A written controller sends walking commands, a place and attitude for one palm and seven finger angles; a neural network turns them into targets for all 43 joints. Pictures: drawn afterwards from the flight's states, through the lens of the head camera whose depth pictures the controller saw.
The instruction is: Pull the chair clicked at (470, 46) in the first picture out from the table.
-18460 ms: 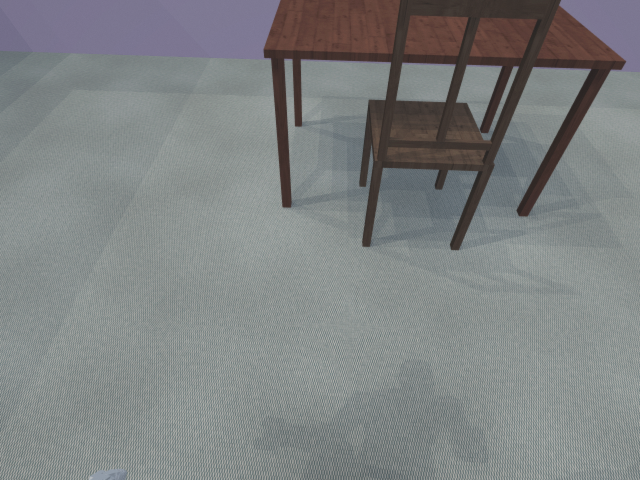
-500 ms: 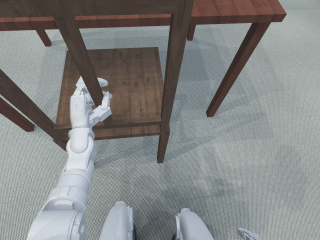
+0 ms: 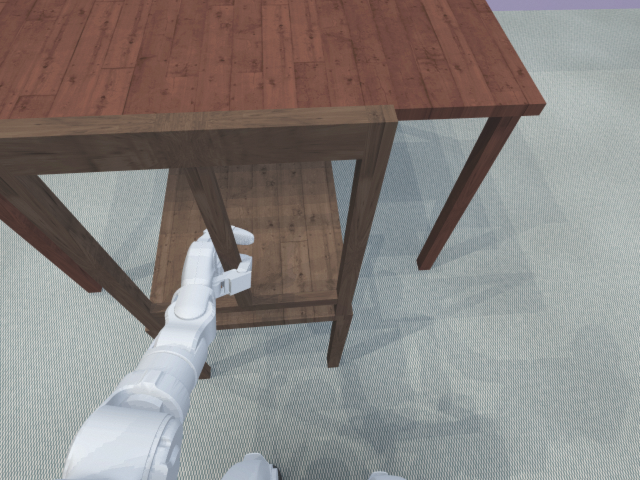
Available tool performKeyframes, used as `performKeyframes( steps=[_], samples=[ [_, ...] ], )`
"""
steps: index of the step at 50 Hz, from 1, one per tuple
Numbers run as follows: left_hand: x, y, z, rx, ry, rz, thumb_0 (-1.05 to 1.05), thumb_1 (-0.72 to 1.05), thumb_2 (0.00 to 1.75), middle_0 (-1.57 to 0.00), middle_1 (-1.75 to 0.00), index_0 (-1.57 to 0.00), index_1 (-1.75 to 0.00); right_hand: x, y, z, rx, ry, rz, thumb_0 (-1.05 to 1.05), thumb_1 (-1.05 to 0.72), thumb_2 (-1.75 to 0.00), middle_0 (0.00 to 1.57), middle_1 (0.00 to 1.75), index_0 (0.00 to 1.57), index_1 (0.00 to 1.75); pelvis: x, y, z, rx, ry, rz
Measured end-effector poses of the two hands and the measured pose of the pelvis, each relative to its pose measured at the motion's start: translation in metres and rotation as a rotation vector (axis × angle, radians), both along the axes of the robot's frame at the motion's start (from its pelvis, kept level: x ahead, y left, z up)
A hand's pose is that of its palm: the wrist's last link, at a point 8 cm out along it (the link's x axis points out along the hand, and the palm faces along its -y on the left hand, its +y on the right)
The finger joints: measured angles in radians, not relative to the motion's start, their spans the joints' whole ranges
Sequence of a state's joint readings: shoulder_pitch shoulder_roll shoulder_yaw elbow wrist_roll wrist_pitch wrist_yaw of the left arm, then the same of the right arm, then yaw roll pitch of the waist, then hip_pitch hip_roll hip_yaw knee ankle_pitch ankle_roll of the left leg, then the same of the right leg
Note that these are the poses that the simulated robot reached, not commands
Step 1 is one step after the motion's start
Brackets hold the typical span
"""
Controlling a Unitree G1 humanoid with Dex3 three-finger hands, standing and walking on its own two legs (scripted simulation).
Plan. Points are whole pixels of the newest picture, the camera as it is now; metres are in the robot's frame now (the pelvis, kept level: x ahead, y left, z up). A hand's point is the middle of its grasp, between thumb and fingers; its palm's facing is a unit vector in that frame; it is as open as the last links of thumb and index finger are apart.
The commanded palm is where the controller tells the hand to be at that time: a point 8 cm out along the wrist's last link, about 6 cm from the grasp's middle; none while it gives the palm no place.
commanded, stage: step backward, pulling the chair out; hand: left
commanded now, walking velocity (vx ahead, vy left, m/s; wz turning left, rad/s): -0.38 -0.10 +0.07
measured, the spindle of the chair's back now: (227, 250) +0.42 +0.13 -0.02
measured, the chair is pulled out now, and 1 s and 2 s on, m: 0.08 0.20 0.32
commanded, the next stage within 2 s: none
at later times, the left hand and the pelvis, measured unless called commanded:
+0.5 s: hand (244, 336) +0.30 +0.10 -0.04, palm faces -0.01 -0.99 -0.14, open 5.7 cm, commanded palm +0.31 +0.15 -0.04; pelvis -0.06 -0.01 +0.01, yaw +0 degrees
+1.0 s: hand (236, 357) +0.27 +0.11 -0.05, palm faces +0.00 -0.99 -0.17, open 5.8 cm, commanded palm +0.28 +0.16 -0.04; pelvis -0.08 -0.02 +0.01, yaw +0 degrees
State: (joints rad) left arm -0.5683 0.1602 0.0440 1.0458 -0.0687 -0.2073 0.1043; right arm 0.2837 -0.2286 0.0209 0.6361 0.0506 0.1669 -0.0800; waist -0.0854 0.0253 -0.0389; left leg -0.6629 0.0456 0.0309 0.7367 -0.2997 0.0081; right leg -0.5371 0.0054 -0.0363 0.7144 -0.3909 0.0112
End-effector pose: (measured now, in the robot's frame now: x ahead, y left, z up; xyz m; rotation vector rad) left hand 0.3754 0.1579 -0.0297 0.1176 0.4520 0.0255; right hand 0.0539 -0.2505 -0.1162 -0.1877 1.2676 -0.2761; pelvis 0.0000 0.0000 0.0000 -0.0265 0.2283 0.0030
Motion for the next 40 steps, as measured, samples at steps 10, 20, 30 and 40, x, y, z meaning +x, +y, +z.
performKeyframes(
  steps=[10, 20, 30, 40],
  samples=[
    [-0.019, -0.003, 0.002, 0.006, 0.034, -0.06, 0.09, 0.68, 0.74, -0.29, -1.17, -0.49, -1.45, -0.018, -0.012, 0.011, -0.064, -0.058, -0.043, 0.0, -0.91, -0.89, 0.2, 0.3, 0.2, 0.3, -0.02, 0.008, 0.009, -0.001, -0.056, -0.029],
    [-0.068, -0.006, 0.002, 0.017, 0.038, -0.022, 0.1, 0.66, 0.77, -0.31, -1.16, -0.49, -1.45, -0.043, -0.003, -0.002, 0.023, -0.095, -0.018, 0.0, -0.91, -0.89, 0.2, 0.3, 0.2, 0.3, -0.052, -0.009, 0.009, -0.003, -0.114, -0.023],
    [-0.107, -0.008, 0.003, 0.021, 0.048, -0.013, 0.1, 0.65, 0.77, -0.32, -1.16, -0.49, -1.45, -0.056, -0.026, 0.005, -0.053, -0.127, 0.016, 0.01, -0.91, -0.89, 0.2, 0.3, 0.2, 0.3, -0.069, -0.007, 0.012, -0.001, -0.174, 0.004],
    [-0.114, -0.001, 0.002, 0.035, 0.026, -0.054, 0.09, 0.64, 0.77, -0.32, -1.19, -0.5, -1.45, -0.041, -0.018, 0.015, -0.089, -0.212, 0.053, 0.01, -0.91, -0.89, 0.2, 0.3, 0.2, 0.3, -0.076, -0.002, 0.009, 0.012, -0.188, -0.009]
  ],
)
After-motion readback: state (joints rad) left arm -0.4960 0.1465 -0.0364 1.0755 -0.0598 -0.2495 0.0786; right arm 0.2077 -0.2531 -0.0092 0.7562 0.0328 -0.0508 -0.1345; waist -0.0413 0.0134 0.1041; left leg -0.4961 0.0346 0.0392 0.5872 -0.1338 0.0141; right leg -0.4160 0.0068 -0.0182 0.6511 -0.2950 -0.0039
